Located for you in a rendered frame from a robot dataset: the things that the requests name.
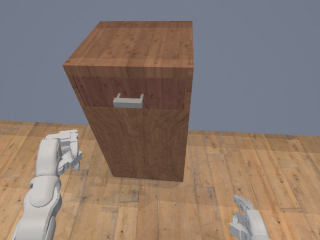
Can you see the left robot forearm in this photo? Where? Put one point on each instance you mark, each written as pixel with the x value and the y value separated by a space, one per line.
pixel 41 205

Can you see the handle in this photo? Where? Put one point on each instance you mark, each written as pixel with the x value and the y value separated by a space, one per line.
pixel 128 102

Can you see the drawer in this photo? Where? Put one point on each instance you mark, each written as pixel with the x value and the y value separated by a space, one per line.
pixel 159 93

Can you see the cabinet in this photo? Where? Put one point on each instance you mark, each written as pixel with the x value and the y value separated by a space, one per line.
pixel 138 143

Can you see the right robot hand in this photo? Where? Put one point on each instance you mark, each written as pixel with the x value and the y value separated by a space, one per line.
pixel 251 224

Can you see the left robot hand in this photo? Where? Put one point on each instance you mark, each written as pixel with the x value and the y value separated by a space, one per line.
pixel 50 153

